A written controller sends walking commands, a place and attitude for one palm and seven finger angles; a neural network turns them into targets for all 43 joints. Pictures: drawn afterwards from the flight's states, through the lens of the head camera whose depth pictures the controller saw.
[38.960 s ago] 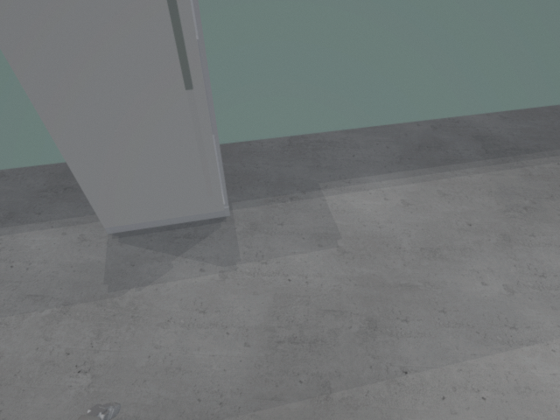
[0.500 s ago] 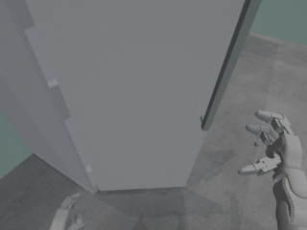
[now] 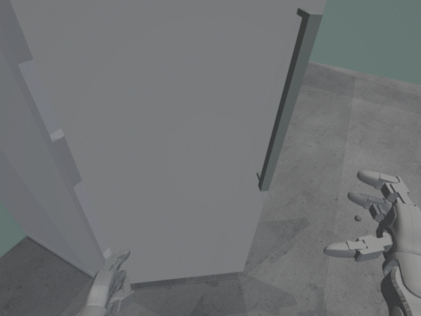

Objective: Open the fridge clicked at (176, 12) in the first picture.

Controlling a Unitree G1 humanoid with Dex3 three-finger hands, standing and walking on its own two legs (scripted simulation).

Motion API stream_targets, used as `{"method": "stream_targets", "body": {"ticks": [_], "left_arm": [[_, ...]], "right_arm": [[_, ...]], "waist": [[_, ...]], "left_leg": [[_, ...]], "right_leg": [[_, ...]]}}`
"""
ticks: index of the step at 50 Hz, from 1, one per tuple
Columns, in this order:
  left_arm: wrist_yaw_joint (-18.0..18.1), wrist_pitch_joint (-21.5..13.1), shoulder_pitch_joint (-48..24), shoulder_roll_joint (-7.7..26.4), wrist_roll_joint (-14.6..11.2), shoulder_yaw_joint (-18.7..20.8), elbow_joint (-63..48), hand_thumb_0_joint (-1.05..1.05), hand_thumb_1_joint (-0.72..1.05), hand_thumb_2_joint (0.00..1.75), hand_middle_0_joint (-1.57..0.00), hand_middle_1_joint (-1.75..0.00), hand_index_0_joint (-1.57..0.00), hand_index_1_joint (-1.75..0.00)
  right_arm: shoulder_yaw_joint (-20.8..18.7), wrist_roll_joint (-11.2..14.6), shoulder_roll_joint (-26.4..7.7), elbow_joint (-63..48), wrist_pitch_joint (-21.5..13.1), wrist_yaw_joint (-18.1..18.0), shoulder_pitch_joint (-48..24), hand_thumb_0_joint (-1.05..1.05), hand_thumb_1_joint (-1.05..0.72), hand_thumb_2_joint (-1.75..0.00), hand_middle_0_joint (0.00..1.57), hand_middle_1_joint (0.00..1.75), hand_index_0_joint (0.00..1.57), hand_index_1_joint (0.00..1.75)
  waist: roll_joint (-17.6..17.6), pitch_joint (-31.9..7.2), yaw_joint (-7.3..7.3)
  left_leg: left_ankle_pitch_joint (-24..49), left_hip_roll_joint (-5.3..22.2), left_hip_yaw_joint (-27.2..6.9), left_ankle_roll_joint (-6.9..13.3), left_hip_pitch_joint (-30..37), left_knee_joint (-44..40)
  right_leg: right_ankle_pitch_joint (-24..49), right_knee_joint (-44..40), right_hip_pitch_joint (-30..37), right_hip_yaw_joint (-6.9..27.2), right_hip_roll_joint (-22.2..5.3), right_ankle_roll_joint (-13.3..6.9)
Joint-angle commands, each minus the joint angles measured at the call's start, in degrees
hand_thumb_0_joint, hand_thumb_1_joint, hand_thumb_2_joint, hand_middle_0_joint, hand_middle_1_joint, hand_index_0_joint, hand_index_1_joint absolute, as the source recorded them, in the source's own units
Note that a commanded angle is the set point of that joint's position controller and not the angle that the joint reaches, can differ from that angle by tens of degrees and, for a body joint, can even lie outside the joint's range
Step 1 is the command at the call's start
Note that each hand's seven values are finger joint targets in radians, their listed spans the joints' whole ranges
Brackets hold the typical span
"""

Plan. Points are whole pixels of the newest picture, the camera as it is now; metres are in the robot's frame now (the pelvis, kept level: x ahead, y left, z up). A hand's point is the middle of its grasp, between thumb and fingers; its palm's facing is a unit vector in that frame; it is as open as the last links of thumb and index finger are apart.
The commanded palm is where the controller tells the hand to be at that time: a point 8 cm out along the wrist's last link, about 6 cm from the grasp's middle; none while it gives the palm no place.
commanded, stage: draw the hand back to the body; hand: right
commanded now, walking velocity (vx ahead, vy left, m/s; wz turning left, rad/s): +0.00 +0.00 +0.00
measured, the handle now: (278, 117) +0.49 -0.16 +0.17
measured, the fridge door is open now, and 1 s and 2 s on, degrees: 56 56 56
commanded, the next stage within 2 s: step back with the hand held close in 1.02 s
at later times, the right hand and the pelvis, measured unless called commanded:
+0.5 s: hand (388, 235) +0.20 -0.26 +0.15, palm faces +0.43 +0.83 -0.35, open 10.2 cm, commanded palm +0.15 -0.30 +0.17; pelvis +0.00 +0.00 +0.01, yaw +1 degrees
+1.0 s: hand (404, 239) +0.19 -0.28 +0.16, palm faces +0.47 +0.81 -0.35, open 7.5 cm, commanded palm +0.14 -0.31 +0.18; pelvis +0.01 -0.01 +0.01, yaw +0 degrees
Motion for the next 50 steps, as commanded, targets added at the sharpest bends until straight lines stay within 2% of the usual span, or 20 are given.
{"method": "stream_targets", "body": {"ticks": [1,4,5,7,9,12,16,17,19,22,26,28,31,32,36,38,39,43,48,50], "left_arm": [[0.3,-2.42,-7.1,6.52,0.98,2.48,-9.23,0.0,0.9,0.9,-0.2,-0.3,-0.2,-0.3],[0.39,-2.1,-7.06,6.51,1.23,2.76,-9.1,0.0,0.9,0.9,-0.2,-0.3,-0.2,-0.3],[0.42,-1.96,-7.21,6.42,1.21,2.73,-9.06,0.0,0.9,0.9,-0.2,-0.3,-0.2,-0.3],[0.61,-2.07,-7.27,6.79,1.48,3.0,-8.65,0.0,0.9,0.9,-0.2,-0.3,-0.2,-0.3],[0.71,-1.69,-7.53,6.51,1.36,2.97,-8.53,0.0,0.9,0.9,-0.2,-0.3,-0.2,-0.3],[0.75,-1.6,-7.76,6.71,1.43,3.52,-8.21,0.0,0.9,0.9,-0.2,-0.3,-0.2,-0.3],[0.49,-1.18,-7.89,6.34,1.6,3.67,-8.22,0.0,0.9,0.9,-0.2,-0.3,-0.2,-0.3],[0.48,-1.27,-7.87,6.71,1.7,3.93,-8.03,0.0,0.9,0.9,-0.2,-0.3,-0.2,-0.3],[0.36,-0.93,-7.85,6.47,1.59,4.09,-8.12,0.0,0.9,0.9,-0.2,-0.3,-0.2,-0.3],[0.23,-1.12,-8.04,6.6,1.61,4.44,-8.15,0.0,0.9,0.9,-0.2,-0.3,-0.2,-0.3],[0.21,-1.0,-7.68,6.26,1.62,4.51,-8.08,0.0,0.9,0.9,-0.2,-0.3,-0.2,-0.3],[0.31,-1.23,-7.72,6.4,1.74,4.61,-8.08,0.0,0.9,0.9,-0.2,-0.3,-0.2,-0.3],[0.35,-1.19,-7.62,6.2,1.74,4.69,-8.15,0.0,0.9,0.9,-0.2,-0.3,-0.2,-0.3],[0.28,-1.39,-7.52,6.47,1.82,4.86,-8.0,0.0,0.9,0.9,-0.2,-0.3,-0.2,-0.3],[0.24,-1.27,-7.24,6.35,1.72,4.65,-7.75,0.0,0.9,0.9,-0.2,-0.3,-0.2,-0.3],[0.34,-1.22,-7.2,6.43,1.69,4.61,-7.62,0.0,0.9,0.9,-0.2,-0.3,-0.2,-0.3],[0.4,-1.16,-7.35,6.61,1.76,4.73,-7.93,0.0,0.9,0.9,-0.2,-0.3,-0.2,-0.3],[0.5,-0.92,-7.48,6.31,1.86,4.57,-7.92,0.0,0.9,0.9,-0.2,-0.3,-0.2,-0.3],[0.37,-1.2,-7.73,6.04,2.06,4.29,-7.78,0.0,0.9,0.9,-0.2,-0.3,-0.2,-0.3],[0.32,-0.96,-7.6,6.06,2.05,4.32,-7.82,0.0,0.9,0.9,-0.2,-0.3,-0.2,-0.3]], "right_arm": [[-1.23,-4.6,-11.09,-13.61,-9.45,-3.53,-8.1,0.0,0.22,-0.36,0.24,0.96,0.24,0.96],[-3.03,-5.53,-13.07,-15.62,-12.03,-4.82,-7.52,0.0,0.12,-0.41,0.24,0.89,0.24,0.89],[-2.42,-5.77,-12.4,-15.86,-12.6,-5.01,-7.03,0.0,0.08,-0.43,0.23,0.87,0.23,0.87],[-4.05,-6.22,-14.17,-16.51,-13.76,-5.62,-6.23,0.0,0.01,-0.46,0.23,0.83,0.23,0.83],[-4.53,-6.27,-14.0,-15.49,-14.49,-5.94,-5.16,0.0,-0.07,-0.5,0.23,0.79,0.23,0.79],[-6.24,-6.52,-14.82,-15.8,-15.61,-6.17,-1.95,0.0,-0.17,-0.55,0.22,0.73,0.22,0.73],[-7.06,-6.46,-14.51,-16.7,-16.49,-6.11,1.14,0.0,-0.32,-0.62,0.22,0.64,0.22,0.64],[-8.09,-6.42,-15.34,-16.04,-16.58,-6.12,2.82,0.0,-0.36,-0.64,0.22,0.62,0.22,0.62],[-8.61,-6.15,-15.14,-16.53,-16.75,-5.96,4.18,0.0,-0.43,-0.67,0.22,0.58,0.22,0.58],[-9.6,-6.4,-15.85,-18.33,-17.19,-5.91,5.52,0.0,-0.54,-0.73,0.21,0.51,0.21,0.51],[-9.93,-6.4,-15.58,-19.75,-17.45,-5.96,6.13,0.0,-0.68,-0.8,0.21,0.43,0.21,0.43],[-11.1,-6.13,-16.28,-19.38,-17.46,-6.02,7.72,0.0,-0.75,-0.83,0.21,0.38,0.21,0.38],[-11.68,-6.1,-16.28,-20.89,-17.59,-6.06,8.67,0.0,-0.86,-0.88,0.2,0.32,0.2,0.32],[-12.37,-6.12,-16.84,-21.17,-17.65,-6.06,9.58,0.0,-0.9,-0.9,0.2,0.3,0.2,0.3],[-10.17,-6.45,-14.83,-20.59,-17.25,-6.11,7.66,0.0,-0.9,-0.9,0.2,0.3,0.2,0.3],[-9.86,-6.3,-14.46,-19.14,-16.75,-6.04,7.73,0.0,-0.9,-0.9,0.2,0.3,0.2,0.3],[-10.38,-6.34,-15.31,-20.48,-16.87,-6.17,7.02,0.0,-0.9,-0.9,0.2,0.3,0.2,0.3],[-10.76,-6.35,-15.43,-21.03,-16.63,-6.22,7.25,0.0,-0.9,-0.9,0.2,0.3,0.2,0.3],[-11.09,-6.56,-15.71,-22.1,-16.65,-6.47,7.78,0.0,-0.9,-0.9,0.2,0.3,0.2,0.3],[-11.11,-6.57,-15.58,-21.75,-16.5,-6.47,7.99,0.0,-0.9,-0.9,0.2,0.3,0.2,0.3]], "waist": [[1.65,0.27,1.37],[-0.61,-1.28,1.06],[-1.24,-0.76,1.16],[-0.57,-1.38,0.87],[0.33,0.37,0.87],[-0.02,-0.42,0.38],[-1.48,0.29,0.1],[0.9,0.59,-0.08],[1.68,0.95,0.0],[-1.36,1.19,-0.18],[-1.2,2.15,0.14],[1.08,2.7,-0.06],[-0.99,2.05,-0.18],[-0.34,1.63,-0.3],[-1.49,2.88,0.33],[0.67,4.43,0.56],[0.09,2.63,0.24],[-0.56,0.97,-0.03],[-3.11,1.46,-0.24],[-1.59,1.94,-0.19]], "left_leg": [[10.18,-0.43,-3.15,0.28,-1.79,-7.0],[9.34,-0.42,-3.25,0.32,-0.3,-7.81],[8.66,-0.49,-3.21,0.32,-0.31,-8.16],[8.51,-0.58,-3.32,0.32,0.76,-8.92],[7.2,-0.52,-3.23,0.22,0.78,-9.41],[8.03,-0.49,-3.22,0.23,2.15,-9.9],[9.67,-0.33,-3.34,0.18,2.92,-9.99],[10.34,-0.46,-3.23,0.13,3.29,-10.46],[10.86,-0.31,-3.38,-0.07,3.49,-10.47],[11.63,-0.4,-3.49,0.06,3.44,-10.77],[11.05,-0.4,-3.42,-0.08,2.91,-10.94],[11.31,-0.37,-3.3,-0.25,3.07,-11.25],[11.36,-0.34,-3.43,-0.15,3.21,-11.2],[12.38,-0.39,-3.34,-0.07,3.64,-11.41],[11.08,-0.42,-3.08,-0.12,2.74,-10.99],[10.03,-0.48,-2.94,-0.28,2.06,-11.54],[10.47,-0.36,-3.2,-0.16,2.86,-11.3],[12.03,-0.26,-3.07,-0.06,4.26,-10.65],[12.79,-0.2,-3.04,0.21,4.59,-10.55],[12.98,-0.47,-2.73,0.19,4.51,-10.39]], "right_leg": [[9.53,-7.08,3.38,3.05,0.54,-1.37],[9.22,-8.12,5.5,2.66,0.45,-1.32],[8.79,-8.54,5.77,2.59,0.41,-1.27],[8.61,-9.03,6.11,2.51,0.42,-1.35],[7.5,-9.72,5.52,2.58,0.44,-1.32],[8.41,-10.1,5.98,2.29,0.47,-1.34],[9.84,-10.28,6.26,1.97,0.51,-1.25],[10.41,-10.33,5.85,1.98,0.41,-1.39],[10.8,-10.21,5.77,1.68,0.3,-1.48],[11.62,-10.24,6.32,1.45,0.38,-1.34],[11.27,-10.27,6.49,1.29,0.36,-1.38],[11.3,-10.34,6.08,1.35,0.33,-1.54],[11.46,-10.19,6.81,1.16,0.44,-1.54],[12.35,-10.06,6.92,1.3,0.44,-1.52],[11.54,-10.53,6.72,1.54,0.39,-1.33],[10.56,-10.94,6.43,1.68,0.18,-1.47],[10.96,-10.81,6.9,1.77,0.31,-1.59],[12.59,-10.65,7.33,1.93,0.36,-1.45],[13.31,-10.67,7.24,2.16,0.4,-1.12],[13.7,-10.72,6.88,2.25,0.3,-1.02]]}}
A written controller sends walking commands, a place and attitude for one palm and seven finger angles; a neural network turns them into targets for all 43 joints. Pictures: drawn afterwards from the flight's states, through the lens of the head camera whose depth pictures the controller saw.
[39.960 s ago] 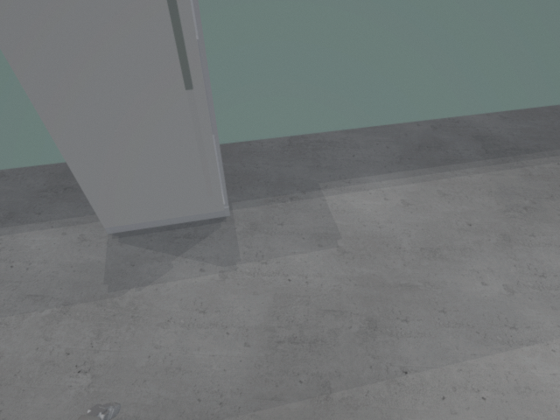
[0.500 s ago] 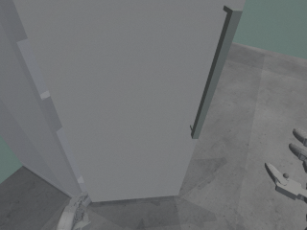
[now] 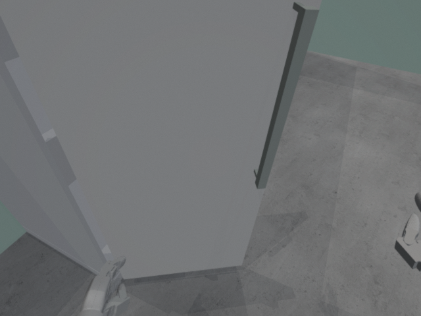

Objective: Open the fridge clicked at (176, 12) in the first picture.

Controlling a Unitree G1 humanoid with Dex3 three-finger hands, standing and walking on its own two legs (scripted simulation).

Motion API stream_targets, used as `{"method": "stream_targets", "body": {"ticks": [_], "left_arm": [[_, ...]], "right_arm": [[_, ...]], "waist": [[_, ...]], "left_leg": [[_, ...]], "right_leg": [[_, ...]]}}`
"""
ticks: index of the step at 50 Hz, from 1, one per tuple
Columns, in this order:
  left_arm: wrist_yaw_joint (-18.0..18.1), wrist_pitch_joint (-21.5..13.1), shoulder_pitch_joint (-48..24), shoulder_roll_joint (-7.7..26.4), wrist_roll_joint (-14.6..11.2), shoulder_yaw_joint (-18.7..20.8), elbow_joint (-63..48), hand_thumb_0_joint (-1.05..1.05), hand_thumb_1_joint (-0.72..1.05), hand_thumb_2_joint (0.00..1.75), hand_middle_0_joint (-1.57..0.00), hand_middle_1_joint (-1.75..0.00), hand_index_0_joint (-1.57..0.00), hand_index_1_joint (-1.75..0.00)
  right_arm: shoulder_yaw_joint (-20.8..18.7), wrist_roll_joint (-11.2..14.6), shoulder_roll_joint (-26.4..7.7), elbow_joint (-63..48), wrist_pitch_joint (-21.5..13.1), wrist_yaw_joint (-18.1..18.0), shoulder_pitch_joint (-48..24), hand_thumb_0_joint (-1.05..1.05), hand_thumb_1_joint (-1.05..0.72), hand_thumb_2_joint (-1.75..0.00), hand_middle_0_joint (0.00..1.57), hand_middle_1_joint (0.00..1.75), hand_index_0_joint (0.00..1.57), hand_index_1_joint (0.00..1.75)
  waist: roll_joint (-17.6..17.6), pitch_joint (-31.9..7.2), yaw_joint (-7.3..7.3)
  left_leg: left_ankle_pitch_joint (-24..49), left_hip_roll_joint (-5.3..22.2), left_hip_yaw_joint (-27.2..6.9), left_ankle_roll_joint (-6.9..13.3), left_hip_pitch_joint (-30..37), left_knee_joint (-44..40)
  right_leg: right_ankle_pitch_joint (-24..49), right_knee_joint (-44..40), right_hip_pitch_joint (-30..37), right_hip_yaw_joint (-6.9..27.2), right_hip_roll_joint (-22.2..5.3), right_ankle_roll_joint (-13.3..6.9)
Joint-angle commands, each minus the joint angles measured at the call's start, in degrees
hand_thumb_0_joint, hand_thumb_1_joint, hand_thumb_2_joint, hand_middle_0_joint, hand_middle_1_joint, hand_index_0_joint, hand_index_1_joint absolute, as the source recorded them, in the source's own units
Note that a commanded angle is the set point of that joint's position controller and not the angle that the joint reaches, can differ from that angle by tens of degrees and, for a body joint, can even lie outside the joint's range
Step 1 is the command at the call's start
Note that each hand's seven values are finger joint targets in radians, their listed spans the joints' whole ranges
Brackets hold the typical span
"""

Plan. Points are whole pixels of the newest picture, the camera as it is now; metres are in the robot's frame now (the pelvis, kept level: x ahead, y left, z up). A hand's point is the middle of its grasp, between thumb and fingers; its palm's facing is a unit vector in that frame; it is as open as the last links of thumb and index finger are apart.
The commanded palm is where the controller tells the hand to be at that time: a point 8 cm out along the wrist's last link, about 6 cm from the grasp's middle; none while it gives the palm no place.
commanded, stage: draw the hand back to the body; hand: right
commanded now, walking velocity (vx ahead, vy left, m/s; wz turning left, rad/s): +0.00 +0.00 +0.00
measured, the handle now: (275, 115) +0.49 -0.15 +0.17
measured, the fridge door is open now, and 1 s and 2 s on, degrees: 56 56 56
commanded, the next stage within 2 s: step back with the hand held close in 0.02 s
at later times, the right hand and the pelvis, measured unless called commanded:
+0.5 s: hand (409, 247) +0.18 -0.28 +0.15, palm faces +0.36 +0.80 -0.48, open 7.4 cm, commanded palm +0.12 -0.32 +0.17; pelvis -0.03 -0.02 -0.01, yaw +1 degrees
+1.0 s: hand out of the picture +0.10 -0.30 +0.16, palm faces +0.48 +0.76 -0.44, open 7.4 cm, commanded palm +0.03 -0.34 +0.17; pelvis -0.10 -0.03 -0.02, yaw -3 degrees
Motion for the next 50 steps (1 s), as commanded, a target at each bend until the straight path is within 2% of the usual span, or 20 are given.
{"method": "stream_targets", "body": {"ticks": [1,6,7,8,9,10,13,16,20,24,27,28,31,34,36,39,43,45,48,50], "left_arm": [[0.57,-3.18,-7.63,6.35,-0.12,2.35,-9.48,0.0,0.9,0.9,-0.2,-0.3,-0.2,-0.3],[0.49,-2.58,-7.56,6.45,-0.25,2.52,-9.56,0.0,0.9,0.9,-0.2,-0.3,-0.2,-0.3],[0.46,-2.87,-7.93,6.66,-0.21,2.4,-9.8,0.0,0.9,0.9,-0.2,-0.3,-0.2,-0.3],[0.37,-1.56,-8.71,8.22,-0.87,2.85,-12.29,0.0,0.9,0.9,-0.2,-0.3,-0.2,-0.3],[0.59,-0.67,-7.77,7.01,-0.54,2.7,-11.11,0.0,0.9,0.9,-0.2,-0.3,-0.2,-0.3],[0.43,0.03,-7.85,6.84,-0.38,2.79,-11.59,0.0,0.9,0.9,-0.2,-0.3,-0.2,-0.3],[0.39,1.43,-6.69,7.19,-0.42,3.21,-12.56,0.0,0.9,0.9,-0.2,-0.3,-0.2,-0.3],[0.36,2.85,-6.15,7.56,-0.7,3.92,-14.43,0.0,0.9,0.9,-0.2,-0.3,-0.2,-0.3],[0.66,4.11,-5.95,7.27,-1.08,4.28,-16.3,0.0,0.9,0.9,-0.2,-0.3,-0.2,-0.3],[1.15,4.02,-5.4,7.62,-1.19,4.55,-16.72,0.0,0.9,0.9,-0.2,-0.3,-0.2,-0.3],[1.37,3.22,-5.39,8.24,-1.19,4.76,-16.5,0.0,0.9,0.9,-0.2,-0.3,-0.2,-0.3],[1.35,2.88,-4.82,8.28,-1.39,4.68,-16.38,0.0,0.9,0.9,-0.2,-0.3,-0.2,-0.3],[1.28,1.87,-4.29,8.7,-1.48,4.82,-16.21,0.0,0.9,0.9,-0.2,-0.3,-0.2,-0.3],[1.09,0.76,-3.8,8.62,-1.42,4.81,-16.27,0.0,0.9,0.9,-0.2,-0.3,-0.2,-0.3],[0.92,0.13,-3.33,8.5,-1.14,4.91,-16.07,0.0,0.9,0.9,-0.2,-0.3,-0.2,-0.3],[0.73,-0.7,-2.82,7.85,-0.65,4.71,-15.53,0.0,0.9,0.9,-0.2,-0.3,-0.2,-0.3],[0.61,-1.69,-1.81,7.34,-0.32,4.27,-13.95,0.0,0.9,0.9,-0.2,-0.3,-0.2,-0.3],[0.74,-2.11,-2.0,7.58,-0.34,4.35,-13.85,0.0,0.9,0.9,-0.2,-0.3,-0.2,-0.3],[0.98,-3.02,-2.57,8.59,-0.49,4.89,-14.0,0.0,0.9,0.9,-0.2,-0.3,-0.2,-0.3],[0.84,-3.18,-2.52,8.42,-0.31,5.41,-13.78,0.0,0.9,0.9,-0.2,-0.3,-0.2,-0.3]], "right_arm": [[-6.89,0.02,-11.38,-13.26,-4.01,-0.99,-6.81,0.0,-0.9,-0.9,0.2,0.3,0.2,0.3],[-6.74,0.18,-10.97,-12.27,-3.63,-0.76,-6.3,0.0,-0.9,-0.9,0.2,0.3,0.2,0.3],[-4.95,-0.02,-10.34,-14.57,-3.85,-0.6,-9.61,0.0,-0.9,-0.9,0.2,0.3,0.2,0.3],[-12.37,-0.56,-18.41,-18.59,-6.39,-1.55,-15.88,0.0,-0.9,-0.9,0.2,0.3,0.2,0.3],[-8.54,-0.5,-13.07,-12.98,-6.66,-1.16,-9.41,0.0,-0.9,-0.9,0.2,0.3,0.2,0.3],[-7.46,-0.81,-12.01,-12.0,-6.45,-1.05,-6.09,0.0,-0.9,-0.9,0.2,0.3,0.2,0.3],[-7.92,-1.05,-12.13,-14.33,-7.29,-1.32,-2.21,0.0,-0.9,-0.9,0.2,0.3,0.2,0.3],[-9.79,-0.79,-13.43,-17.93,-7.92,-1.77,2.41,0.0,-0.9,-0.9,0.2,0.3,0.2,0.3],[-12.39,-0.39,-15.28,-20.86,-8.56,-2.17,5.93,0.0,-0.9,-0.9,0.2,0.3,0.2,0.3],[-12.72,-0.4,-15.19,-20.29,-9.06,-2.52,5.56,0.0,-0.9,-0.9,0.2,0.3,0.2,0.3],[-12.32,-0.99,-14.48,-19.45,-9.64,-2.69,3.35,0.0,-0.9,-0.9,0.2,0.3,0.2,0.3],[-11.93,-1.13,-13.96,-18.22,-9.68,-2.76,3.16,0.0,-0.9,-0.9,0.2,0.3,0.2,0.3],[-11.24,-2.1,-12.87,-17.37,-10.62,-2.9,1.04,0.0,-0.9,-0.9,0.2,0.3,0.2,0.3],[-11.05,-2.92,-12.91,-18.85,-11.6,-3.02,-0.46,0.0,-0.9,-0.9,0.2,0.3,0.2,0.3],[-11.25,-3.31,-13.31,-20.15,-12.38,-3.16,-1.34,0.0,-0.9,-0.9,0.2,0.3,0.2,0.3],[-11.51,-3.3,-14.17,-22.18,-13.36,-3.56,-1.84,0.0,-0.9,-0.9,0.2,0.3,0.2,0.3],[-12.25,-2.85,-14.83,-22.78,-14.48,-4.38,-0.47,0.0,-0.9,-0.9,0.2,0.3,0.2,0.3],[-13.09,-2.93,-14.93,-21.86,-14.94,-4.58,0.62,0.0,-0.9,-0.9,0.2,0.3,0.2,0.3],[-14.16,-3.7,-14.12,-20.42,-15.65,-4.17,1.15,0.0,-0.9,-0.9,0.2,0.3,0.2,0.3],[-15.15,-3.85,-14.88,-19.5,-16.05,-3.73,1.12,0.0,-0.9,-0.9,0.2,0.3,0.2,0.3]], "waist": [[-2.01,-3.04,0.55],[-0.9,-2.33,0.69],[-0.58,-2.83,0.91],[-0.22,0.31,3.02],[3.87,-0.03,3.39],[5.02,-0.23,3.17],[0.91,-5.59,3.55],[-1.84,-10.77,3.45],[0.12,-13.27,3.34],[-1.28,-10.82,3.54],[-3.34,-8.23,3.63],[-2.32,-7.0,3.81],[-2.98,-4.07,4.16],[-1.85,-3.11,4.3],[-0.17,-2.56,4.38],[1.54,-2.33,4.69],[-0.06,-4.01,5.1],[-2.42,-4.84,4.79],[-10.31,-5.56,4.18],[-8.9,-5.81,3.9]], "left_leg": [[10.19,-0.64,-2.11,0.91,-2.24,-3.08],[9.72,-0.74,-2.05,0.8,-2.85,-3.29],[10.04,-0.72,-1.94,0.78,-2.37,-3.35],[12.28,2.43,-6.47,0.42,-7.89,-5.65],[12.19,4.1,-6.32,0.68,-8.86,-5.62],[13.24,4.82,-7.22,0.83,-9.74,-5.81],[19.62,5.58,-6.02,1.08,-7.58,-1.84],[22.98,4.17,-5.0,0.44,-5.12,2.54],[24.73,2.98,-4.81,-0.01,-4.11,6.11],[19.87,2.04,-4.93,-0.51,-4.92,7.77],[14.09,0.94,-5.19,-0.7,-2.5,9.41],[11.97,0.95,-5.48,-0.64,-2.59,10.04],[5.66,0.6,-6.1,-0.58,-0.59,11.52],[0.92,1.17,-7.36,-0.18,-1.58,10.44],[-5.5,1.85,-8.42,0.49,-4.43,7.83],[-12.39,4.39,-11.39,2.32,-12.01,2.14],[-10.77,4.78,-10.58,2.66,-16.74,1.76],[-7.87,2.32,-8.68,1.4,-12.79,5.33],[-0.32,-3.36,-4.93,-0.57,1.12,19.77],[0.8,-4.28,-5.06,-0.54,3.58,22.53]], "right_leg": [[11.4,-3.94,0.01,3.01,-0.33,-0.4],[11.09,-4.09,-0.03,2.84,-0.66,-0.37],[11.28,-4.22,0.13,3.07,-0.5,-0.46],[7.22,-0.98,-4.68,3.42,-2.27,-1.64],[6.71,0.54,-5.38,4.02,-1.89,-1.66],[7.45,1.53,-5.14,3.65,-1.91,-1.69],[14.49,2.57,-5.08,3.93,-2.55,-1.25],[22.1,2.19,-5.05,4.65,-3.77,-1.23],[25.19,2.13,-6.62,5.6,-4.94,-1.39],[18.59,-0.04,-11.37,6.62,-6.06,-1.81],[5.9,-3.26,-18.89,8.4,-7.22,-3.05],[1.16,-3.97,-21.09,8.52,-7.42,-3.22],[-16.79,-6.62,-30.41,10.16,-8.03,-4.49],[-23.04,-5.5,-33.36,10.29,-7.17,-4.78],[-25.39,-3.84,-33.24,10.29,-6.24,-4.44],[-21.95,1.2,-27.8,8.99,-3.92,-3.04],[-17.24,2.67,-21.58,9.76,-3.43,-2.22],[-19.2,-1.44,-24.69,11.69,-5.19,-2.94],[-28.98,-11.98,-37.84,18.46,-11.92,-5.77],[-27.8,-12.12,-40.13,19.4,-13.99,-6.76]]}}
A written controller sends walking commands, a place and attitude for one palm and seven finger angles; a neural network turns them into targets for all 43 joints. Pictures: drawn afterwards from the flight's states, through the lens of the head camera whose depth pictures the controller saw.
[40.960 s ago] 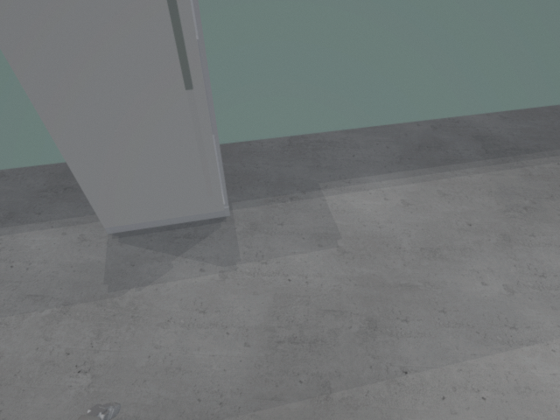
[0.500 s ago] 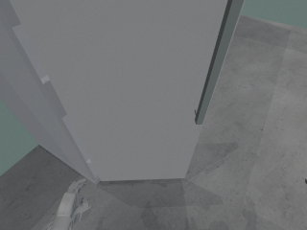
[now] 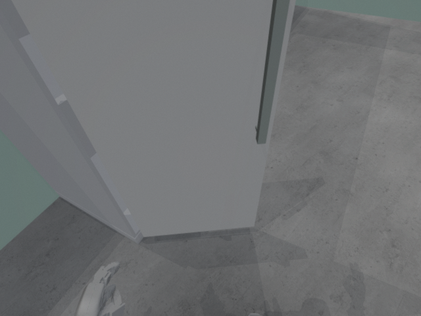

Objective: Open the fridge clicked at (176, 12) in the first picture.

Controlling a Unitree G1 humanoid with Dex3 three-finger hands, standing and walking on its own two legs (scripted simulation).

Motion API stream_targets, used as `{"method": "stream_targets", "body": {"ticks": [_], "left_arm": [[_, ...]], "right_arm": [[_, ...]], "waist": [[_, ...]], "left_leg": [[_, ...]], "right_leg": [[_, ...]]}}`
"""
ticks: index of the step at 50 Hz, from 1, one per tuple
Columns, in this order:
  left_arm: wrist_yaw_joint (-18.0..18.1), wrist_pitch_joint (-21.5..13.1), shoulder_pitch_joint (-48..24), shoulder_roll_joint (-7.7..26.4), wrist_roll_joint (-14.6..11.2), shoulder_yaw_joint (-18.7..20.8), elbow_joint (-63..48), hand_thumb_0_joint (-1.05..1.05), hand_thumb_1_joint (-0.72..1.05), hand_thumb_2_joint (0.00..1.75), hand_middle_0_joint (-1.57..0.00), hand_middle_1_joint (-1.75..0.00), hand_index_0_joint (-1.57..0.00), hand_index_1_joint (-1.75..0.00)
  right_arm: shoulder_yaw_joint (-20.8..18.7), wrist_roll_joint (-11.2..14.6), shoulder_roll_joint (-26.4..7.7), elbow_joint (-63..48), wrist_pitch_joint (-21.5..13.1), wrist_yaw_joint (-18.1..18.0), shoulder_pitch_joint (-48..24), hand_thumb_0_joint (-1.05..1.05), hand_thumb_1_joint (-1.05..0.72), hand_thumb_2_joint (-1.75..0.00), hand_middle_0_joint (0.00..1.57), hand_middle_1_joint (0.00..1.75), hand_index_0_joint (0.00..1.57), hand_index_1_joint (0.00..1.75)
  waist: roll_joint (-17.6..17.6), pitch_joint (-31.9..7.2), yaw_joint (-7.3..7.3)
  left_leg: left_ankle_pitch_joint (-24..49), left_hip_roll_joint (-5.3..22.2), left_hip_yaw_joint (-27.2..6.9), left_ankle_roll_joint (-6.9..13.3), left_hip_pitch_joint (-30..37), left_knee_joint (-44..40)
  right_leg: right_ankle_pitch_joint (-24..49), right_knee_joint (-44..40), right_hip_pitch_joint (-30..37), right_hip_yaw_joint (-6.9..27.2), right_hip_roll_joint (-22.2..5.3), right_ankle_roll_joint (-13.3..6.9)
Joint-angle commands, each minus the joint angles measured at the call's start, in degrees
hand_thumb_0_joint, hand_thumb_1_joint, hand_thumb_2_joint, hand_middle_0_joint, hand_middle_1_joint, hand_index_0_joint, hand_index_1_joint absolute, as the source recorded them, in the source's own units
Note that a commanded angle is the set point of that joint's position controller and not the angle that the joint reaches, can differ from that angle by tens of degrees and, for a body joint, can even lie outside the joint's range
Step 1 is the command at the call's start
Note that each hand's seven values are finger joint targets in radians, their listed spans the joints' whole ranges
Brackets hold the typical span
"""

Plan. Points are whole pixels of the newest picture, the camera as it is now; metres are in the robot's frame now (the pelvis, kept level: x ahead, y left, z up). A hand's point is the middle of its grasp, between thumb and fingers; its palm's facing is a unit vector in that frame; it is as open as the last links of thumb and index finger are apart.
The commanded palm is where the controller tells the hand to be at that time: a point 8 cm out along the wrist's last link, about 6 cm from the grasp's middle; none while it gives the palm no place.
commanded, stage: step back with the hand held close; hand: right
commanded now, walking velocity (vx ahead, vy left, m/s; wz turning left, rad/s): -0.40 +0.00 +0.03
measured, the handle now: (268, 64) +0.59 -0.10 +0.19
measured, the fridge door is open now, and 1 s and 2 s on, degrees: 56 56 56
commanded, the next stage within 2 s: stop stepping back and stand still in 0.56 s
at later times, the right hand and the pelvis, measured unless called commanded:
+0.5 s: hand out of the picture +0.14 -0.30 +0.20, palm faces +0.47 +0.78 -0.41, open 7.4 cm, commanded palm +0.07 -0.32 +0.19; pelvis -0.06 -0.01 +0.02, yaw +0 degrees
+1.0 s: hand out of the picture +0.00 -0.30 +0.19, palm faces +0.27 +0.82 -0.50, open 7.4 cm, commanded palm -0.02 -0.34 +0.19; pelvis -0.20 -0.06 +0.01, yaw +8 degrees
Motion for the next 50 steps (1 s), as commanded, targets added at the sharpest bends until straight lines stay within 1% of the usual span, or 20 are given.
{"method": "stream_targets", "body": {"ticks": [1,6,9,14,17,24,26,29,32,33,35,37,39,42,44,45,46,47,49,50], "left_arm": [[0.55,-3.99,-6.77,8.77,-0.2,4.07,-9.31,0.0,0.9,0.9,-0.2,-0.3,-0.2,-0.3],[-0.5,-4.18,-7.69,7.04,0.01,3.67,-7.92,0.0,0.9,0.9,-0.2,-0.3,-0.2,-0.3],[-0.28,-4.01,-6.48,6.46,-0.26,4.08,-6.42,0.0,0.9,0.9,-0.2,-0.3,-0.2,-0.3],[0.59,-3.12,-8.47,7.07,-0.37,3.92,-8.02,0.0,0.9,0.9,-0.2,-0.3,-0.2,-0.3],[0.98,-4.13,-10.56,9.22,0.87,4.85,-8.44,0.0,0.9,0.9,-0.2,-0.3,-0.2,-0.3],[-1.66,-5.02,-6.99,6.0,0.04,4.8,-6.14,0.0,0.9,0.9,-0.2,-0.3,-0.2,-0.3],[-1.66,-4.36,-6.18,6.01,0.32,4.43,-5.05,0.0,0.9,0.9,-0.2,-0.3,-0.2,-0.3],[-0.4,-3.63,-8.12,4.45,0.37,2.74,-4.16,0.0,0.9,0.9,-0.2,-0.3,-0.2,-0.3],[0.78,-4.92,-8.3,4.97,-0.25,2.97,-3.59,0.0,0.9,0.9,-0.2,-0.3,-0.2,-0.3],[1.79,-4.22,-7.71,6.65,-0.6,3.27,-3.2,0.0,0.9,0.9,-0.2,-0.3,-0.2,-0.3],[1.01,-4.66,-9.08,7.85,-0.28,3.13,-5.34,0.0,0.9,0.9,-0.2,-0.3,-0.2,-0.3],[-0.48,-5.54,-8.28,7.14,-0.22,2.92,-5.56,0.0,0.9,0.9,-0.2,-0.3,-0.2,-0.3],[-1.54,-4.5,-8.16,6.59,0.61,3.15,-7.11,0.0,0.9,0.9,-0.2,-0.3,-0.2,-0.3],[-2.56,-4.09,-8.83,6.11,0.34,3.47,-9.36,0.0,0.9,0.9,-0.2,-0.3,-0.2,-0.3],[-2.57,-3.52,-8.66,5.29,1.05,3.23,-9.42,0.0,0.9,0.9,-0.2,-0.3,-0.2,-0.3],[-2.38,-2.93,-8.01,5.1,0.9,3.53,-8.94,0.0,0.9,0.9,-0.2,-0.3,-0.2,-0.3],[-2.17,-1.9,-6.47,4.73,0.23,4.2,-7.77,0.0,0.9,0.9,-0.2,-0.3,-0.2,-0.3],[-1.6,-1.5,-5.82,6.47,-0.52,5.0,-6.25,0.0,0.9,0.9,-0.2,-0.3,-0.2,-0.3],[-0.9,-1.02,-7.38,6.71,0.23,3.68,-4.81,0.0,0.9,0.9,-0.2,-0.3,-0.2,-0.3],[-1.14,-0.84,-4.76,5.08,1.59,3.02,-3.02,0.0,0.9,0.9,-0.2,-0.3,-0.2,-0.3]], "right_arm": [[-8.32,0.19,-9.19,-8.7,-3.93,-0.47,-1.33,0.0,-0.9,-0.9,0.2,0.3,0.2,0.3],[-5.15,1.73,-9.17,-9.45,-4.68,0.51,-3.19,0.0,-0.9,-0.9,0.2,0.3,0.2,0.3],[-3.57,1.64,-10.36,-13.09,-4.87,-0.26,-5.25,0.0,-0.9,-0.9,0.2,0.3,0.2,0.3],[-7.31,1.9,-12.93,-15.22,-5.05,-0.46,-2.48,0.0,-0.9,-0.9,0.2,0.3,0.2,0.3],[-10.91,1.3,-13.28,-11.8,-5.73,0.53,-2.97,0.0,-0.9,-0.9,0.2,0.3,0.2,0.3],[-2.92,4.54,-7.4,-11.39,-3.44,1.16,1.63,0.0,-0.9,-0.9,0.2,0.3,0.2,0.3],[-2.43,4.31,-9.02,-13.62,-4.01,1.1,-1.94,0.0,-0.9,-0.9,0.2,0.3,0.2,0.3],[-4.07,3.05,-14.66,-15.93,-4.47,0.0,-9.98,0.0,-0.9,-0.9,0.2,0.3,0.2,0.3],[-2.08,2.02,-13.5,-12.66,-3.43,1.06,-18.85,0.0,-0.9,-0.9,0.2,0.3,0.2,0.3],[-3.99,2.35,-14.03,-8.5,-1.2,1.04,-14.51,0.0,-0.9,-0.9,0.2,0.3,0.2,0.3],[-3.23,3.05,-11.65,-8.06,-0.01,1.8,-10.63,0.0,-0.9,-0.9,0.2,0.3,0.2,0.3],[-5.24,3.22,-12.3,-6.19,-0.51,1.87,-7.6,0.0,-0.9,-0.9,0.2,0.3,0.2,0.3],[-6.49,3.34,-11.31,-10.95,0.49,1.62,-1.85,0.0,-0.9,-0.9,0.2,0.3,0.2,0.3],[-7.37,3.36,-11.38,-17.69,1.9,1.31,7.01,0.0,-0.9,-0.9,0.2,0.3,0.2,0.3],[-6.77,2.87,-11.26,-19.53,2.68,0.6,10.67,0.0,-0.9,-0.9,0.2,0.3,0.2,0.3],[-7.51,2.33,-12.87,-19.82,3.54,0.2,11.34,0.0,-0.9,-0.9,0.2,0.3,0.2,0.3],[-7.73,1.96,-13.85,-20.32,4.34,0.11,10.59,0.0,-0.9,-0.9,0.2,0.3,0.2,0.3],[-8.49,2.54,-13.29,-21.56,4.14,-0.26,7.05,0.0,-0.9,-0.9,0.2,0.3,0.2,0.3],[-11.89,3.57,-19.05,-22.17,4.07,-0.45,-8.35,0.0,-0.9,-0.9,0.2,0.3,0.2,0.3],[-10.44,2.83,-16.49,-12.36,3.39,-0.58,-12.11,0.0,-0.9,-0.9,0.2,0.3,0.2,0.3]], "waist": [[-10.16,-6.18,-1.49],[0.31,-3.15,-0.48],[4.96,-12.35,0.36],[-6.05,-9.98,-0.04],[-19.64,-7.31,-1.43],[-13.63,-15.35,-1.95],[-8.07,-14.51,-1.49],[9.71,-8.18,-0.94],[15.16,-10.78,0.69],[6.94,-7.45,1.62],[-22.04,-11.93,-0.77],[-17.31,-9.29,-1.39],[-14.47,-9.09,-2.47],[-17.86,-10.79,-3.12],[-17.28,-11.02,-3.23],[-9.52,-12.0,-3.51],[8.53,-10.56,-3.11],[14.72,-7.52,-1.91],[14.65,-0.74,2.89],[11.96,-4.53,4.42]], "left_leg": [[-0.92,-2.48,-2.48,0.72,21.69,7.68],[-4.86,5.66,-14.81,5.78,-0.45,-13.12],[10.56,10.6,-15.0,5.79,-5.47,-14.53],[2.67,0.83,-6.56,1.38,-1.41,-8.44],[-8.58,-7.86,-2.05,0.37,19.51,16.2],[-19.34,-4.99,3.21,3.73,10.1,-4.88],[-12.59,0.03,-1.07,4.76,6.36,-20.63],[12.65,20.08,-17.13,10.0,-8.44,-26.13],[24.03,11.97,-3.94,5.61,-1.56,-13.19],[23.58,6.92,-0.15,2.15,-4.5,-5.79],[-19.38,-4.64,-1.42,0.22,-3.21,15.95],[-21.79,-4.67,-4.84,2.1,4.64,21.2],[-16.03,-7.27,1.66,2.81,10.56,18.71],[-13.77,-9.45,7.23,3.02,19.88,11.29],[-15.73,-8.02,8.07,4.56,27.68,0.11],[-16.91,-3.96,4.41,6.22,28.96,-6.86],[-18.68,7.17,-5.18,8.83,13.09,-20.07],[-21.93,19.29,-19.75,13.09,-3.98,-26.39],[-33.79,26.6,-25.42,17.4,-21.71,-30.58],[-34.99,22.37,-14.7,12.87,-22.4,-28.32]], "right_leg": [[-31.34,-23.08,-19.58,16.37,-14.5,-3.41],[-16.31,-8.12,-0.67,6.94,-4.66,2.69],[-1.76,2.01,15.9,2.09,-1.99,4.27],[-3.6,-11.66,10.32,8.11,-6.47,2.21],[-38.53,-36.28,-16.77,25.52,-20.06,-3.57],[-15.06,-28.64,10.31,8.43,-13.9,5.41],[-6.2,-19.06,17.14,3.64,-10.74,7.94],[-8.35,11.36,15.97,0.9,-2.85,6.77],[-2.0,3.39,16.37,-0.78,-1.21,6.49],[15.57,-5.74,20.95,-0.23,-2.28,5.44],[26.85,-20.54,21.16,19.07,-16.12,-0.05],[-26.18,-32.28,6.0,23.4,-17.82,2.19],[-32.38,-37.18,0.3,16.06,-13.65,9.48],[-31.89,-37.5,-4.8,5.85,-8.81,11.59],[-28.18,-31.59,-8.71,1.31,-6.84,10.16],[-26.26,-19.95,-9.85,-3.28,-3.48,9.58],[-17.34,7.74,-2.36,-8.46,2.1,9.58],[-16.59,29.1,-2.48,1.9,2.33,7.03],[-10.21,46.96,-6.04,8.05,-3.48,6.58],[-8.62,42.09,1.61,4.94,-5.67,7.22]]}}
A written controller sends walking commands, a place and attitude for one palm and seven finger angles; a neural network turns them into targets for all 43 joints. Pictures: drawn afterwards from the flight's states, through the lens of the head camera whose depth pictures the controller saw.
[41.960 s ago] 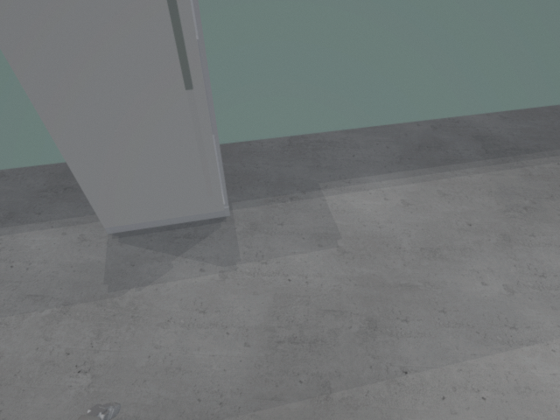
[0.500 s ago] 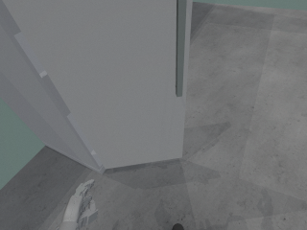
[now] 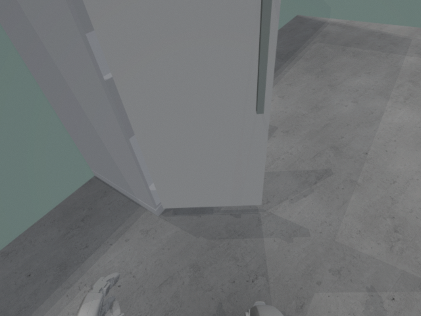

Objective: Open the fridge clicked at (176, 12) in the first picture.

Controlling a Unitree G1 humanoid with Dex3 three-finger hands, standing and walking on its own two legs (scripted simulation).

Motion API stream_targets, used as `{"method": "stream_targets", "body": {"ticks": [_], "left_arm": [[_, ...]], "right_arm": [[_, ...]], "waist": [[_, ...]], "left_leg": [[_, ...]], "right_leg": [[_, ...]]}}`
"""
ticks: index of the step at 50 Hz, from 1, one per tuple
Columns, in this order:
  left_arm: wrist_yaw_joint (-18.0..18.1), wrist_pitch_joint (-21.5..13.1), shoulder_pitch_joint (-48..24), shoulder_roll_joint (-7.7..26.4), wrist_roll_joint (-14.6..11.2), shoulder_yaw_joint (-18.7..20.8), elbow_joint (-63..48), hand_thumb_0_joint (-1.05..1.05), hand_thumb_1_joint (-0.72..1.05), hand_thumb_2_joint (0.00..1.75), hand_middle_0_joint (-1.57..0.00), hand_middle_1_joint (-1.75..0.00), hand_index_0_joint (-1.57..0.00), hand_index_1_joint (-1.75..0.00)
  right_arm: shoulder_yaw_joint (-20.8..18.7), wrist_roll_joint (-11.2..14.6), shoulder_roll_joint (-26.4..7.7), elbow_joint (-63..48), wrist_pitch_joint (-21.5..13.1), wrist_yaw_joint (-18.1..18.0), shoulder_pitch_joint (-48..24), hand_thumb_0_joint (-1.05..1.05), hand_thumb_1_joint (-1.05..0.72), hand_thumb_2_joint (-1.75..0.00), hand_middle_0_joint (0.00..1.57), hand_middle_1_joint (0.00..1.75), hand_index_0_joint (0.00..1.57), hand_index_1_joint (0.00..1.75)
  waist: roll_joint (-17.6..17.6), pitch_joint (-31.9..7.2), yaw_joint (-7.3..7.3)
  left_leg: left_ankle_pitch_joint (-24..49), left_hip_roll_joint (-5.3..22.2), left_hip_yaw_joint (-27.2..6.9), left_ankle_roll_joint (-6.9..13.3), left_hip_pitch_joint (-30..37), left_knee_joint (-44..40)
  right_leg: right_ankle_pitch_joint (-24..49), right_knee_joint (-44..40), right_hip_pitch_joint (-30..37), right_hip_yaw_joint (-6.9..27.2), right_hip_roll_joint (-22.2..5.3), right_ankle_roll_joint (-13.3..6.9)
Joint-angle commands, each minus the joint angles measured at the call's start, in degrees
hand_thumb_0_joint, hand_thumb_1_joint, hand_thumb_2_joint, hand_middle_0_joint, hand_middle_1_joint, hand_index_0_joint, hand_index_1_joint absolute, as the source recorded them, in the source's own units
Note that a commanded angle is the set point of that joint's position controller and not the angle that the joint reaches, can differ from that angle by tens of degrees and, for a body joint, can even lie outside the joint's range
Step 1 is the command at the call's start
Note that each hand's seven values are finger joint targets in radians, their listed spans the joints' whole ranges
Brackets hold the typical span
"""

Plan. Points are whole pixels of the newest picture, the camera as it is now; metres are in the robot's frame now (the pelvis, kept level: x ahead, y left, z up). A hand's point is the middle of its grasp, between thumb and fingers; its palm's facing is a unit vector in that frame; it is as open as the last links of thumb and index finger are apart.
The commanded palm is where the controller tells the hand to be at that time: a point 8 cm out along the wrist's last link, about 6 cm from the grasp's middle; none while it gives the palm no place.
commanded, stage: stop stepping back and stand still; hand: right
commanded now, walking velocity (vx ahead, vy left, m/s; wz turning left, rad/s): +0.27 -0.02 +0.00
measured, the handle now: (262, 44) +0.78 -0.15 +0.18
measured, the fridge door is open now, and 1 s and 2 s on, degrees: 56 56 56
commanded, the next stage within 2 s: let the arm hang, fingers relaxed in 0.44 s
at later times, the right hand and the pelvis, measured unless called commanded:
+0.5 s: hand out of the picture +0.14 -0.31 +0.18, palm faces +0.52 +0.68 -0.51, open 7.4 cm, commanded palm +0.08 -0.33 +0.19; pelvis -0.03 -0.02 -0.01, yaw -5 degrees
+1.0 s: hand out of the picture +0.01 -0.20 -0.15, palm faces +0.17 +0.95 -0.25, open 7.0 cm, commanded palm none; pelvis -0.01 -0.01 +0.01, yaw -9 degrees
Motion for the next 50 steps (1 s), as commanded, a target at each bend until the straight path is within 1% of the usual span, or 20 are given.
{"method": "stream_targets", "body": {"ticks": [1,4,6,8,9,10,18,19,21,23,26,27,29,31,34,37,39,40,45,50], "left_arm": [[1.88,-1.23,-5.52,5.61,0.53,1.99,-5.38,0.0,0.9,0.9,-0.2,-0.3,-0.2,-0.3],[4.11,-3.15,-8.71,6.83,-0.31,2.2,-4.37,0.0,0.9,0.9,-0.2,-0.3,-0.2,-0.3],[4.24,-3.86,-5.18,6.91,0.0,1.21,-3.96,0.0,0.9,0.9,-0.2,-0.3,-0.2,-0.3],[3.83,-5.43,-5.28,8.89,-0.34,1.11,-6.53,0.0,0.9,0.9,-0.2,-0.3,-0.2,-0.3],[3.18,-5.6,-6.44,7.89,-0.36,0.86,-7.14,0.0,0.9,0.9,-0.2,-0.3,-0.2,-0.3],[2.72,-5.41,-8.01,8.13,-0.52,2.45,-7.4,0.0,0.9,0.9,-0.2,-0.3,-0.2,-0.3],[1.29,-3.53,-7.09,6.67,0.27,1.59,-8.11,0.0,0.9,0.9,-0.2,-0.3,-0.2,-0.3],[1.39,-2.94,-6.87,6.44,0.11,1.68,-7.81,0.0,0.9,0.9,-0.2,-0.3,-0.2,-0.3],[1.7,-2.51,-6.77,5.64,-1.0,2.46,-7.98,0.0,0.9,0.9,-0.2,-0.3,-0.2,-0.3],[1.58,-3.79,-6.39,6.11,-0.29,1.9,-6.29,0.0,0.9,0.9,-0.2,-0.3,-0.2,-0.3],[1.27,-3.61,-6.72,5.26,-0.22,0.9,-4.95,0.0,0.9,0.9,-0.2,-0.3,-0.2,-0.3],[-4.23,-4.22,-6.93,8.92,-0.07,3.01,5.4,0.0,0.9,0.9,-0.2,-0.3,-0.2,-0.3],[-3.36,2.74,-0.37,6.57,-1.01,1.76,3.47,0.0,0.9,0.9,-0.2,-0.3,-0.2,-0.3],[-3.23,3.71,-2.48,11.94,0.12,2.09,0.88,0.0,0.9,0.9,-0.2,-0.3,-0.2,-0.3],[-1.94,4.07,-4.0,14.69,2.52,2.27,-0.04,0.0,0.9,0.9,-0.2,-0.3,-0.2,-0.3],[-1.67,4.69,-7.74,12.93,1.85,1.04,3.75,0.0,0.9,0.9,-0.2,-0.3,-0.2,-0.3],[-2.01,5.98,-8.45,5.95,0.17,0.25,4.44,0.0,0.9,0.9,-0.2,-0.3,-0.2,-0.3],[-2.03,6.78,-8.92,6.1,0.25,0.44,5.83,0.0,0.9,0.9,-0.2,-0.3,-0.2,-0.3],[-1.32,7.33,-3.88,3.72,0.07,1.64,12.77,0.0,0.9,0.9,-0.2,-0.3,-0.2,-0.3],[-1.06,6.35,-1.28,4.15,-0.49,1.72,17.15,0.0,0.9,0.9,-0.2,-0.3,-0.2,-0.3]], "right_arm": [[-5.72,-0.66,-6.83,7.0,-2.66,-2.53,-20.78,0.0,-0.9,-0.9,0.2,0.3,0.2,0.3],[-0.28,-1.47,-3.29,10.37,-2.86,-3.07,-21.79,0.0,-0.9,-0.9,0.2,0.3,0.2,0.3],[2.66,-1.9,-2.1,7.81,-3.32,-3.54,-24.36,0.0,-0.9,-0.9,0.2,0.3,0.2,0.3],[2.84,-1.56,-2.02,1.95,-5.02,-3.38,-25.67,0.0,-0.9,-0.9,0.2,0.3,0.2,0.3],[1.25,-2.42,-4.25,0.1,-6.25,-2.86,-27.17,0.0,-0.9,-0.9,0.2,0.3,0.2,0.3],[-3.68,-2.85,-7.64,1.35,-6.47,-2.49,-23.6,0.0,-0.9,-0.9,0.2,0.3,0.2,0.3],[-5.92,-1.43,-6.22,0.51,-5.87,-3.02,-9.58,0.0,-0.9,-0.9,0.2,0.3,0.2,0.3],[-6.16,-1.6,-6.03,3.09,-5.33,-3.37,-9.09,0.0,-0.9,-0.9,0.2,0.3,0.2,0.3],[-7.46,-1.3,-7.79,5.81,-4.54,-3.68,-11.27,0.0,-0.9,-0.9,0.2,0.3,0.2,0.3],[-7.82,-0.98,-7.85,5.57,-6.24,-4.17,-15.13,0.0,-0.9,-0.9,0.2,0.3,0.2,0.3],[-4.31,-1.1,-4.21,4.61,-7.06,-3.6,-14.57,0.0,-0.9,-0.9,0.2,0.3,0.2,0.3],[18.07,-6.14,8.99,42.27,4.81,2.47,-21.87,0.0,-0.9,-0.9,0.2,0.3,0.2,0.3],[20.08,-4.44,10.61,44.55,10.2,5.69,-20.7,0.0,-0.9,-0.9,0.2,0.3,0.2,0.3],[21.45,-3.63,12.92,50.43,10.37,5.97,-15.99,0.0,-0.9,-0.9,0.2,0.3,0.2,0.3],[21.81,-3.62,11.12,56.84,9.88,6.52,-23.03,0.0,-0.9,-0.9,0.2,0.3,0.2,0.3],[22.46,-3.65,9.15,70.02,8.87,6.2,-20.53,0.0,-0.9,-0.9,0.2,0.3,0.2,0.3],[22.56,-4.05,3.7,76.9,7.54,5.96,-18.28,0.0,-0.9,-0.9,0.2,0.3,0.2,0.3],[23.23,-4.0,3.97,79.46,7.13,6.04,-20.88,0.0,-0.9,-0.9,0.2,0.3,0.2,0.3],[22.72,-4.35,9.95,86.31,5.79,4.44,-22.65,0.0,-0.9,-0.9,0.2,0.3,0.2,0.3],[22.8,-3.52,8.94,91.91,6.23,4.2,-25.24,0.0,-0.9,-0.9,0.2,0.3,0.2,0.3]], "waist": [[2.19,-0.35,6.03],[-9.14,5.43,2.75],[-12.87,3.39,4.74],[-28.34,6.24,4.42],[-22.21,9.16,4.5],[-12.25,5.99,2.18],[-17.99,1.93,1.77],[-12.48,0.76,1.32],[11.97,0.06,1.58],[3.57,-1.56,2.61],[0.38,1.75,3.18],[-0.31,3.17,8.39],[-2.54,3.31,7.82],[-15.63,-0.74,3.89],[-6.33,1.84,4.33],[-8.19,-4.16,0.68],[6.16,-3.29,1.45],[4.52,-1.26,1.67],[-4.68,-3.45,3.24],[0.93,-4.31,3.65]], "left_leg": [[-33.99,17.49,-12.23,1.55,-21.2,-21.94],[-28.72,18.54,-16.37,4.01,-16.02,-15.87],[-20.6,12.32,-8.01,0.83,-12.09,-4.6],[-13.25,1.24,1.03,-5.64,-23.28,20.81],[-10.26,2.63,-1.76,-6.05,-24.91,29.84],[-6.12,3.83,-3.13,-6.19,-20.42,32.63],[-5.73,0.28,5.25,-4.82,13.12,3.72],[-9.37,1.61,2.02,-3.23,16.05,-0.7],[-15.99,22.36,-34.63,7.46,12.75,-15.93],[7.7,25.18,-32.39,9.85,12.97,-13.42],[12.1,19.91,-16.58,5.48,-1.66,-9.96],[24.69,22.72,4.05,1.82,-2.44,-0.03],[15.31,12.36,3.74,-3.11,-12.26,6.27],[-8.72,6.63,4.16,-7.79,-17.6,21.99],[-15.76,6.61,-5.55,-7.16,-13.82,28.64],[3.37,5.79,-3.68,-7.36,2.77,6.99],[19.78,19.7,-23.99,-2.85,2.97,-8.52],[20.54,22.02,-26.58,0.14,-0.3,-11.89],[53.67,17.58,-16.99,0.59,13.77,-5.25],[48.13,13.73,-11.12,-0.03,15.8,-3.43]], "right_leg": [[2.52,14.52,12.07,-0.09,-5.23,-1.01],[-7.14,-8.09,15.98,-1.66,-6.32,-3.86],[-7.2,-24.59,24.06,-5.24,-2.88,-4.28],[-14.41,-39.23,28.45,24.44,-19.42,-11.42],[-14.66,-44.21,22.46,32.24,-25.84,-15.23],[-6.79,-42.54,20.76,24.36,-24.91,-14.07],[-19.67,-32.25,1.47,5.13,-14.46,-6.64],[-18.18,-23.64,-0.33,2.81,-12.08,-5.59],[-12.09,8.28,-7.68,-1.63,-2.81,-2.7],[-8.53,15.85,-7.29,3.46,-5.5,-2.06],[-2.47,2.01,8.23,2.13,-7.54,-2.44],[-5.24,-7.67,7.04,-1.01,-11.77,-2.31],[16.39,-14.74,21.79,-3.97,-5.05,-0.23],[27.69,-24.2,21.68,16.11,-19.35,-8.84],[22.17,-31.48,13.94,25.19,-24.41,-15.88],[32.49,-22.62,13.45,10.77,-15.92,-8.98],[0.37,-9.91,8.15,-0.17,-2.65,-1.58],[-9.26,-5.13,9.81,2.25,-2.4,-1.55],[-5.13,-3.86,9.56,2.3,-2.82,-0.96],[7.78,-28.06,21.26,2.01,-3.18,-2.06]]}}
